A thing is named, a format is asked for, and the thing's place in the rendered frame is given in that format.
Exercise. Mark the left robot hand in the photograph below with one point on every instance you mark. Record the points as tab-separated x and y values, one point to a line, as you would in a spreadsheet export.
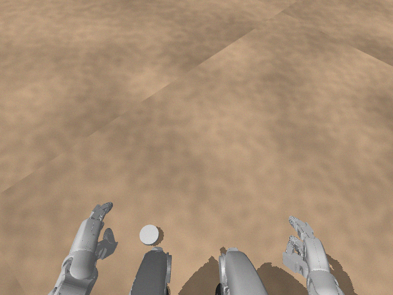
89	231

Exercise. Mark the left robot arm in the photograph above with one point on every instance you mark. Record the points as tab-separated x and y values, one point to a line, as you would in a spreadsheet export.
78	274

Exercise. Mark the right robot hand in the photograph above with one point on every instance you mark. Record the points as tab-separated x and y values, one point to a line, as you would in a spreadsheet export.
311	253

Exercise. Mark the right robot arm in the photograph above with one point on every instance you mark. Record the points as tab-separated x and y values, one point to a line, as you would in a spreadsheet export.
320	282

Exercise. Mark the tin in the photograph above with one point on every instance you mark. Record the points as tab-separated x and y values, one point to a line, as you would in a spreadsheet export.
149	235

